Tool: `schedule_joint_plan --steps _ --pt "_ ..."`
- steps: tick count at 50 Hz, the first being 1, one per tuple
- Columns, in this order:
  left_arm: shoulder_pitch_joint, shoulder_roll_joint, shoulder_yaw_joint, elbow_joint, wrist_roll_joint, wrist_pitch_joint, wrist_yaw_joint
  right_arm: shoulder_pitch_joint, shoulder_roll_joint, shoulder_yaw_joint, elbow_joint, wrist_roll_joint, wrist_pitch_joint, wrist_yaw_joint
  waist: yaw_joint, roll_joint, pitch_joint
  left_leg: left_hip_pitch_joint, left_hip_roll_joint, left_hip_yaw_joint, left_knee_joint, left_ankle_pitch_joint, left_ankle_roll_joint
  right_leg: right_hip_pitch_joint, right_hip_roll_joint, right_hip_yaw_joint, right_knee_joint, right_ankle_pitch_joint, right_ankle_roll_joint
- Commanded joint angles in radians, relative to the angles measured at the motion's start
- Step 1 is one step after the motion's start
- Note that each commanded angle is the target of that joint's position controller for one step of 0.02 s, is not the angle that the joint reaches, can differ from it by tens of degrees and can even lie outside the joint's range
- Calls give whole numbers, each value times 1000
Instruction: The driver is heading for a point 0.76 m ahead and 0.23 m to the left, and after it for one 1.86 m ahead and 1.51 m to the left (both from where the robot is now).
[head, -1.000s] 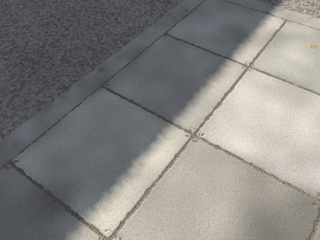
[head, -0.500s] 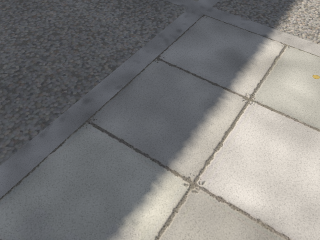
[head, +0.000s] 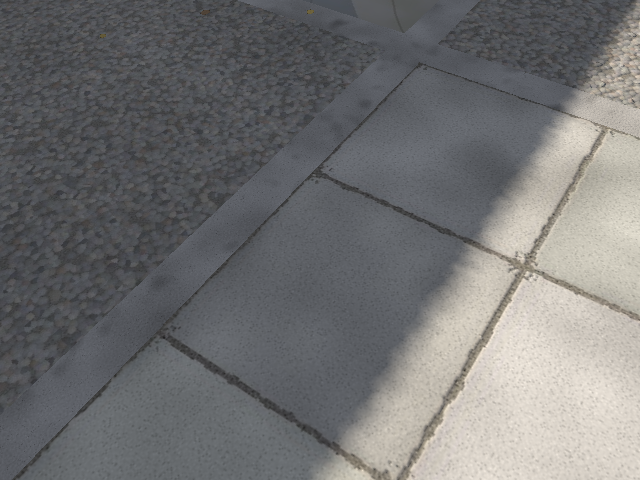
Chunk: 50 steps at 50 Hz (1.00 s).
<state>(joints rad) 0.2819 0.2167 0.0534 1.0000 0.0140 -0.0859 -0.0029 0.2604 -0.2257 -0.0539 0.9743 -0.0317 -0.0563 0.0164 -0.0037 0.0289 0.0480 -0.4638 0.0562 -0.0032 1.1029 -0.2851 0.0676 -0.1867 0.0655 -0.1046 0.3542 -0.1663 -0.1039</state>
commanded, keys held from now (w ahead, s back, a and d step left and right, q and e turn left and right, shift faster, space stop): w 0.36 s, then no key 0.32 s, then q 0.32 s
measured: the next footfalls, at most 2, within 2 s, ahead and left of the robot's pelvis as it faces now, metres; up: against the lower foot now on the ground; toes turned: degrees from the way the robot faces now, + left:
left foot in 0.36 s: +0.37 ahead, +0.11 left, +0.00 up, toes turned +4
right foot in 0.84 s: +0.43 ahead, -0.06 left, +0.00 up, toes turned +0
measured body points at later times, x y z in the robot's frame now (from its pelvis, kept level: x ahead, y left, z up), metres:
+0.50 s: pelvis +0.27 +0.05 -0.01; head +0.30 +0.06 +0.44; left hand +0.27 +0.29 -0.16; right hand +0.36 -0.21 -0.14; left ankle +0.32 +0.11 -0.74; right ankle +0.16 -0.07 -0.65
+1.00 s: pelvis +0.35 +0.03 +0.00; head +0.37 +0.02 +0.44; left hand +0.39 +0.29 -0.14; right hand +0.43 -0.22 -0.16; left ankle +0.30 +0.12 -0.68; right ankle +0.39 -0.06 -0.74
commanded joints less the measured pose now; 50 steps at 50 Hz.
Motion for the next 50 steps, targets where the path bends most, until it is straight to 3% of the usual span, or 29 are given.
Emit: schedule_joint_plan --steps 1,7,12,15,17,18,19,20,21,22,23,25,29,33,36,40,41,42,43,44,45,46,47,50 --pt "67 95 12 -11 -6 -26 4 50 -29 -7 -30 -8 20 13 -30 -79 -1 -106 49 1 -36 79 -27 44 -266 231 -226 200 -106" --pt "166 88 2 16 -5 -22 5 -195 -25 6 -113 6 19 16 25 -82 46 -184 45 55 -320 255 -56 114 -229 157 -243 319 -84" --pt "245 95 0 49 6 -16 15 -316 -30 14 -160 9 10 12 62 -94 61 -182 7 83 -477 256 -22 261 -266 143 -201 430 -91" --pt "221 112 5 56 13 -11 24 -288 -48 7 -165 9 -3 7 26 -100 48 -102 -27 93 -540 157 24 322 -292 127 -111 631 -79" --pt "188 128 10 54 14 -7 25 -100 -76 -12 -106 6 -14 -7 -57 -100 -48 134 -92 119 -604 119 64 309 -271 99 110 846 -53" --pt "172 120 6 46 6 -5 22 76 -107 -28 -48 -7 -25 -17 -127 -70 -142 375 -64 85 -643 166 96 195 -231 68 315 739 -33" --pt "201 58 -12 9 -22 -7 17 232 -200 -51 -22 -36 -32 -28 -151 61 -274 663 197 -220 -655 181 169 -73 -145 16 649 346 7" --pt "309 22 -10 24 -41 -2 15 222 -246 -62 -20 -22 -23 -20 -93 205 -358 786 406 -614 -760 413 299 -318 35 55 944 -404 33" --pt "218 91 10 21 -15 7 22 121 -196 -52 -35 19 -16 -15 -61 34 -246 658 343 -501 -763 482 264 -359 -33 172 983 -327 24" --pt "154 69 7 1 -8 4 21 24 -127 -31 -49 24 -21 -14 -29 14 -123 511 310 -345 -777 616 237 -362 -63 165 944 -259 29" --pt "135 49 6 3 -2 6 21 -13 -72 -14 -47 22 -27 -12 -4 -9 -72 421 259 -239 -800 715 199 -331 -93 158 889 -226 34" --pt "159 28 7 14 19 33 14 -15 -21 5 -25 25 -35 -19 37 29 -52 310 194 -108 -831 807 149 -240 -108 147 797 -197 56" --pt "142 6 4 18 16 68 11 22 -72 9 3 16 -49 -23 69 39 -80 270 158 -9 -831 958 150 -196 -88 112 663 -123 83" --pt "24 3 -11 -1 8 78 21 52 -63 24 25 13 -35 -28 37 79 -79 277 122 36 -819 895 118 -159 -94 74 430 -32 88" --pt "-26 18 -15 -3 3 79 34 93 -65 27 47 10 -18 -31 9 79 -75 296 133 -14 -794 801 128 -126 -88 69 342 -36 87" --pt "-25 45 -8 -12 -3 67 57 61 -106 6 30 15 17 -40 19 64 -26 297 152 -141 -713 598 140 -91 -75 68 159 -66 71" --pt "7 58 -4 -8 1 58 64 53 -106 1 22 18 23 -42 33 37 -27 256 138 -159 -677 530 113 -16 -103 93 77 58 64" --pt "55 107 7 -5 11 47 71 58 -81 2 1 23 23 -43 28 -28 -69 195 93 -149 -603 402 78 84 -206 179 66 243 44" --pt "39 179 25 -14 6 49 73 123 -7 12 -10 36 27 -43 -25 -199 -90 73 -44 -28 -463 65 34 175 -351 299 58 509 -41" --pt "65 161 30 -17 -10 59 68 99 -24 4 -12 32 44 -51 38 -264 -110 12 -140 64 -273 -266 4 160 -472 392 12 574 -161" --pt "69 129 23 -26 -1 60 69 55 -65 -16 -21 18 58 -50 46 -204 -95 -21 -122 30 -63 -365 -7 116 -484 388 -24 545 -205" --pt "21 120 21 -44 2 67 74 41 -62 -25 -26 9 70 -45 18 -138 -76 -24 -93 -1 19 -320 -19 55 -445 324 -41 465 -194" --pt "-35 107 18 -63 7 73 81 33 -55 -29 -31 7 81 -40 -9 -122 -52 -18 -67 -12 34 -264 -32 1 -407 261 -58 377 -162" --pt "-93 96 14 -92 16 78 85 36 -38 -32 -43 3 101 -32 -31 -145 -43 -2 -59 24 -51 -183 -70 -29 -336 140 -54 296 -112"
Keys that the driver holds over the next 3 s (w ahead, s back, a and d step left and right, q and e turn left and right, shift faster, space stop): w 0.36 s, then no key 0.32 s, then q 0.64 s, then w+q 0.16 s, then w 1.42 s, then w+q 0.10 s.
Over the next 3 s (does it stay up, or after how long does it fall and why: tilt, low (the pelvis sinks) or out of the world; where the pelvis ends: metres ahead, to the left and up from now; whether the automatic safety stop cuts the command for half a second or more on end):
stays up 0.98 0.38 0.00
